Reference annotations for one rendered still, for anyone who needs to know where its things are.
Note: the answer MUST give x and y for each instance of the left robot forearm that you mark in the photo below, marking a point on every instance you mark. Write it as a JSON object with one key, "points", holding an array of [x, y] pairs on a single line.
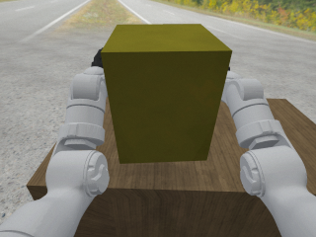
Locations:
{"points": [[84, 118]]}

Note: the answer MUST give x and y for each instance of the carton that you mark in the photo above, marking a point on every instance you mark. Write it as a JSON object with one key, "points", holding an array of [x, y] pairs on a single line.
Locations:
{"points": [[165, 83]]}

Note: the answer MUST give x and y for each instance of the right robot forearm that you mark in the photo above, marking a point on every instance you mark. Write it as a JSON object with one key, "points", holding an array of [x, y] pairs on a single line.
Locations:
{"points": [[256, 126]]}

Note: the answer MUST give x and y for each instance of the right robot upper arm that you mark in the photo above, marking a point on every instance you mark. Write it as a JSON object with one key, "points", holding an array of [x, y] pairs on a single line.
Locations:
{"points": [[276, 176]]}

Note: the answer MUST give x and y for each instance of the pedestal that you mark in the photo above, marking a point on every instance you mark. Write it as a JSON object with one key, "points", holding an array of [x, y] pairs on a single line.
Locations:
{"points": [[203, 198]]}

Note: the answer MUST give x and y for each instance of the left robot upper arm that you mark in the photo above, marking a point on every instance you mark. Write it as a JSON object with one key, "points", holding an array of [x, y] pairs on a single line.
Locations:
{"points": [[73, 179]]}

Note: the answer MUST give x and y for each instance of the robot left hand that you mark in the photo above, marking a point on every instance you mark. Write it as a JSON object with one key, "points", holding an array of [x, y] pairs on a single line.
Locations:
{"points": [[98, 59]]}

